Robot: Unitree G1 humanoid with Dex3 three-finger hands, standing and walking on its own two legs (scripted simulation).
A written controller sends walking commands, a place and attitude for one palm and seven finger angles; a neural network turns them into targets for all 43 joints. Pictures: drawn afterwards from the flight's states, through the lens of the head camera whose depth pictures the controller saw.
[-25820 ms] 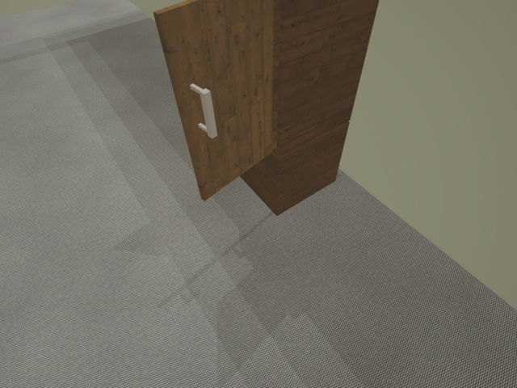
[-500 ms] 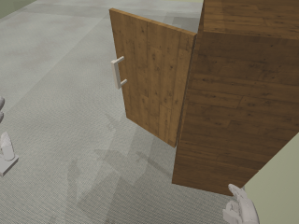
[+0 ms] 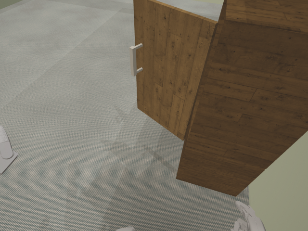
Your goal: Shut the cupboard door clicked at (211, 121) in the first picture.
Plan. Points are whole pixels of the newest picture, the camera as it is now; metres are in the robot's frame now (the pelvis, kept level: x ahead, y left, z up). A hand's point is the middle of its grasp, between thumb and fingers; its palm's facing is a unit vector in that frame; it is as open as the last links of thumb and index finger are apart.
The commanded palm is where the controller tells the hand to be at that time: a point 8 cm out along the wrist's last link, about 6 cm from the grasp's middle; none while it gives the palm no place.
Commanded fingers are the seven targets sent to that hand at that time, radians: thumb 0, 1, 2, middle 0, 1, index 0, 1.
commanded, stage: step back with the hand held close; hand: left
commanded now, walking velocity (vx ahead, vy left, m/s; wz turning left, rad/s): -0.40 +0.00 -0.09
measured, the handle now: (136, 60) +0.77 +0.12 +0.03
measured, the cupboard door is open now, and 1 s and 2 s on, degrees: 64 64 64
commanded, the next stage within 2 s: stop stepping back and stand still in 0.40 s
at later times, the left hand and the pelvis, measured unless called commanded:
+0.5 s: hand (19, 201) +0.13 +0.22 +0.18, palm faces +0.26 -0.85 -0.46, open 7.4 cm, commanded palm +0.05 +0.28 +0.19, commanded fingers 0.00 0.90 0.90 -0.20 -0.30 -0.20 -0.30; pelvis -0.12 -0.01 +0.00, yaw -5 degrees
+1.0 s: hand out of the picture +0.08 +0.26 +0.19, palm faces +0.15 -0.90 -0.41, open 7.4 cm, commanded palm +0.03 +0.33 +0.19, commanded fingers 0.00 0.90 0.90 -0.20 -0.30 -0.20 -0.30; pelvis -0.16 +0.05 +0.02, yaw -9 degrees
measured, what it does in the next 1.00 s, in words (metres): walks backwards: right foot, then left foot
